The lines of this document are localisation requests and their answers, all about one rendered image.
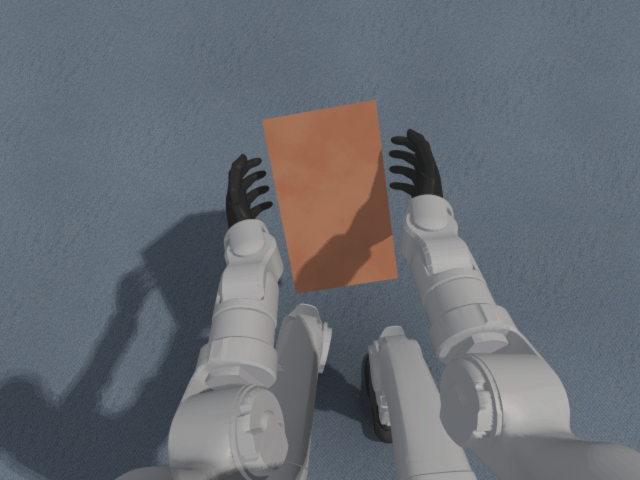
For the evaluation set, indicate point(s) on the robot right upper arm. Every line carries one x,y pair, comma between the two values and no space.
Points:
511,411

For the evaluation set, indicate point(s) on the left robot forearm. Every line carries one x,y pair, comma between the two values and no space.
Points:
240,349

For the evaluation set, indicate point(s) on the carton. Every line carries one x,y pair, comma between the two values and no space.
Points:
330,182

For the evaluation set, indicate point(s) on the left robot hand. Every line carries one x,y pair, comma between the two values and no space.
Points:
237,201

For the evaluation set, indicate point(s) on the right robot shin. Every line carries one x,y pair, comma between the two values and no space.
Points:
381,400

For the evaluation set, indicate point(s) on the robot left upper arm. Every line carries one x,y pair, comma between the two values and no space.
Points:
235,433

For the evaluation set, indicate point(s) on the left robot shin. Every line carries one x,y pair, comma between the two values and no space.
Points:
304,309

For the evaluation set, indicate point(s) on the right robot forearm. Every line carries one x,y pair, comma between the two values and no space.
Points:
463,315

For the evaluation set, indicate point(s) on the robot shin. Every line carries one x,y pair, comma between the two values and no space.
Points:
304,309
381,400

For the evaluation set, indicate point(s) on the right robot hand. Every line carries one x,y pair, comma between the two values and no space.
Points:
425,176

